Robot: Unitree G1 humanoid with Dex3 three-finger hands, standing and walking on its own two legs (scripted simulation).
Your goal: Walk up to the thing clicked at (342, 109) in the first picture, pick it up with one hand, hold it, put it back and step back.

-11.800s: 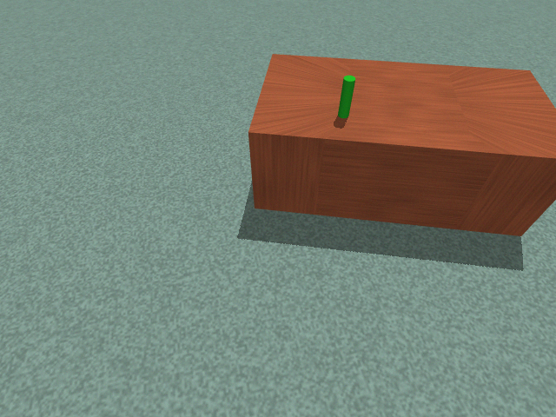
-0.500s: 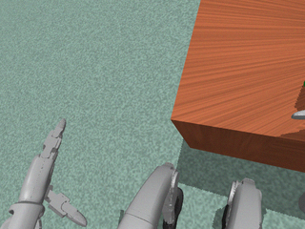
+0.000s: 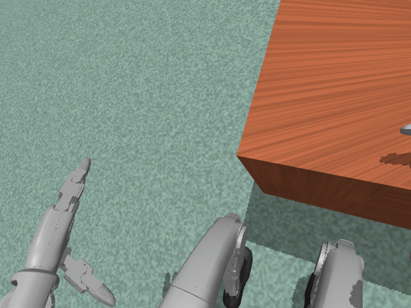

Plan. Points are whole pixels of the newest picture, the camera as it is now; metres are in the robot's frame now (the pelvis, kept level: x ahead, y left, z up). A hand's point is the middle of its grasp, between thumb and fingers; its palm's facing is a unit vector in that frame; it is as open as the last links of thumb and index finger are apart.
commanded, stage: close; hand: right
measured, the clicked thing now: out of the picture +0.54 -0.27 -0.03
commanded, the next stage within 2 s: settle in 0.48 s
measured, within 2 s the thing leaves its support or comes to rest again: leaves its support in 0.82 s
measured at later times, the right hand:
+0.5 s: hand out of the picture +0.53 -0.25 -0.04, palm faces +0.31 +0.95 +0.01, open 6.5 cm
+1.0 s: hand out of the picture +0.52 -0.26 -0.01, palm faces +0.32 +0.95 +0.00, open 5.4 cm
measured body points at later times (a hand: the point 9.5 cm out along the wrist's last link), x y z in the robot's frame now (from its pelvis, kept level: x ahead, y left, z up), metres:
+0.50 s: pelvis -0.01 +0.01 +0.00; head +0.20 -0.08 +0.39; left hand +0.18 +0.26 +0.13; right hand +0.50 -0.30 -0.04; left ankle +0.06 +0.13 -0.53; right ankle +0.06 -0.12 -0.53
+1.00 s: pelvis +0.00 +0.00 +0.02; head +0.19 -0.08 +0.42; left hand +0.18 +0.26 +0.12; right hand +0.50 -0.31 +0.00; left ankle +0.06 +0.13 -0.53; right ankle +0.06 -0.12 -0.53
